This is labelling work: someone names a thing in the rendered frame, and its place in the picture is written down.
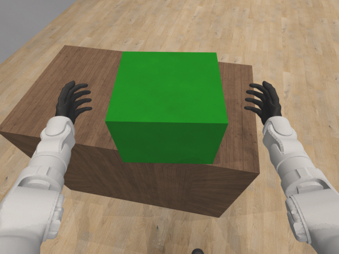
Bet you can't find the robot left upper arm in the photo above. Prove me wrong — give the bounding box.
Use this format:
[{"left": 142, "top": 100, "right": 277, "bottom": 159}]
[{"left": 0, "top": 186, "right": 65, "bottom": 254}]

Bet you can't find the robot right forearm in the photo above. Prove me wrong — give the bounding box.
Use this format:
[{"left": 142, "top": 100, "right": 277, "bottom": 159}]
[{"left": 262, "top": 116, "right": 339, "bottom": 198}]

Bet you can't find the robot right upper arm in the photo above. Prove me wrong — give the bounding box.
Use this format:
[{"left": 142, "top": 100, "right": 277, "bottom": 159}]
[{"left": 285, "top": 188, "right": 339, "bottom": 254}]

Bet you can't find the robot right hand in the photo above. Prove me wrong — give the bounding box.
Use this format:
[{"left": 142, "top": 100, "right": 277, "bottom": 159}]
[{"left": 244, "top": 81, "right": 282, "bottom": 125}]

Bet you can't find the robot left hand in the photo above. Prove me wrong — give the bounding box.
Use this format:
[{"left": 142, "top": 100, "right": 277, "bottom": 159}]
[{"left": 55, "top": 80, "right": 92, "bottom": 125}]

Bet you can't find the carton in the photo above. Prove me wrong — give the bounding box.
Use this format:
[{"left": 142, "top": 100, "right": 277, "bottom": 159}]
[{"left": 105, "top": 51, "right": 228, "bottom": 164}]

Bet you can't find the pedestal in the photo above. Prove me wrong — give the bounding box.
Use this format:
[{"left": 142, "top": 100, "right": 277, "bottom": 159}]
[{"left": 0, "top": 45, "right": 260, "bottom": 218}]

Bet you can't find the robot left forearm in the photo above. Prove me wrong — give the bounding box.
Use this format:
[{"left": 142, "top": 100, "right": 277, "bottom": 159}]
[{"left": 0, "top": 116, "right": 75, "bottom": 220}]

